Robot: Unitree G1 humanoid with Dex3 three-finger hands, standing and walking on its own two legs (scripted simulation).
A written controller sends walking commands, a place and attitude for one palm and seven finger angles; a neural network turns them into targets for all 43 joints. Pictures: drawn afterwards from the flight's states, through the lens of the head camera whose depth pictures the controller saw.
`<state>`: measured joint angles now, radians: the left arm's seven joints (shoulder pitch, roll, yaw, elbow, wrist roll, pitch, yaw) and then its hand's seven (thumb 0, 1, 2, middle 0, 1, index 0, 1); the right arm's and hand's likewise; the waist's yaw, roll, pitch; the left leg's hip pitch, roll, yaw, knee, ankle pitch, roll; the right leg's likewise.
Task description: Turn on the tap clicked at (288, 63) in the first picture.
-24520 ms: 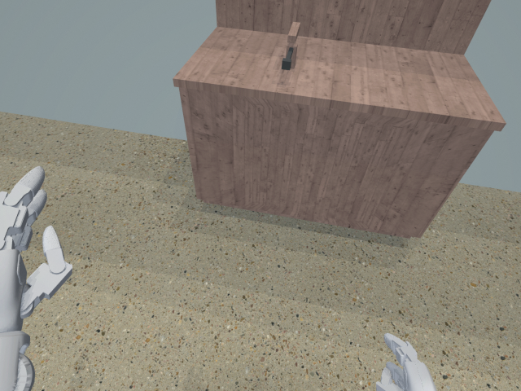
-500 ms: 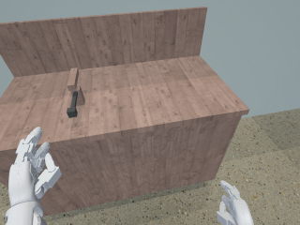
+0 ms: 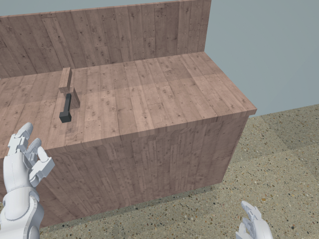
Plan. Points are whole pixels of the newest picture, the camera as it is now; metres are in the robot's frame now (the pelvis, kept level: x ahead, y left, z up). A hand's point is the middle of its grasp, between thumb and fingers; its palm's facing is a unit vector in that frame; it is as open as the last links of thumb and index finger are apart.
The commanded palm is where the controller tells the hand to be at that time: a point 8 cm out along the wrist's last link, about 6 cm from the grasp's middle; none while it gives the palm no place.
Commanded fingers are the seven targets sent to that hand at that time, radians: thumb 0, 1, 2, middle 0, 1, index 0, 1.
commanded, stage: reach beside the lever's end, fingers flat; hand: left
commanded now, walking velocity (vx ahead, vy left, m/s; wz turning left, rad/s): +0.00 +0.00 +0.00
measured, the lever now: (65, 116) +0.46 +0.37 +0.04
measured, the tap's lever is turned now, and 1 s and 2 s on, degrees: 0 0 0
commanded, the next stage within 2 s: push the lever round in 1.78 s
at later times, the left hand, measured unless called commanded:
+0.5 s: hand (47, 145) +0.31 +0.33 +0.08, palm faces +0.55 -0.83 -0.06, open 7.6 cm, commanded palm +0.26 +0.37 +0.09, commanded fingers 0.00 0.90 0.90 -0.18 -0.23 -0.18 -0.23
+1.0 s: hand (53, 131) +0.37 +0.36 +0.06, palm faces +0.57 -0.82 -0.06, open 7.7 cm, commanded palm +0.33 +0.39 +0.06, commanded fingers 0.00 0.90 0.90 -0.16 -0.17 -0.16 -0.17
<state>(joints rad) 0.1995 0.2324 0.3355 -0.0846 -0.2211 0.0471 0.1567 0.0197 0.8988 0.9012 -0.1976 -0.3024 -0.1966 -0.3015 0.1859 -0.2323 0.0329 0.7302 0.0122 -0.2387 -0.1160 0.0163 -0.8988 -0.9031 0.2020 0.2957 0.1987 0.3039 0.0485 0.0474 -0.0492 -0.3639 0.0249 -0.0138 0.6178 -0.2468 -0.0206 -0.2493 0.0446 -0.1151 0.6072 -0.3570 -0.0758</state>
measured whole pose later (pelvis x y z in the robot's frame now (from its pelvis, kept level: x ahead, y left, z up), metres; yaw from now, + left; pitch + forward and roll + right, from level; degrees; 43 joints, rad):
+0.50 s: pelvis +0.00 +0.03 -0.01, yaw -1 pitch +4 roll -1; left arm -0.07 0.30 0.43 0.31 -0.19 -0.10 0.12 0.02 0.90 0.90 -0.18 -0.26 -0.18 -0.26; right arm 0.21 -0.23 0.03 0.73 0.01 -0.21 -0.12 0.01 -0.90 -0.90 0.20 0.30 0.20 0.30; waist 0.02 0.02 -0.07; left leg -0.49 0.01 0.01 0.69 -0.27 0.02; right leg -0.38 0.03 -0.09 0.67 -0.37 -0.04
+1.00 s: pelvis -0.01 +0.04 -0.02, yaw -2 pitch +9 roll -2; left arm -0.39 0.42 0.52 0.75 -0.11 -0.26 0.12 0.02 0.90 0.90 -0.16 -0.20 -0.16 -0.20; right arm 0.29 -0.25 0.02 0.75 -0.01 -0.13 -0.10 0.01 -0.90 -0.90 0.20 0.30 0.20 0.30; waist -0.04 0.01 -0.09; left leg -0.65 0.02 0.01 0.80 -0.31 0.03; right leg -0.53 0.03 -0.09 0.76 -0.39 -0.03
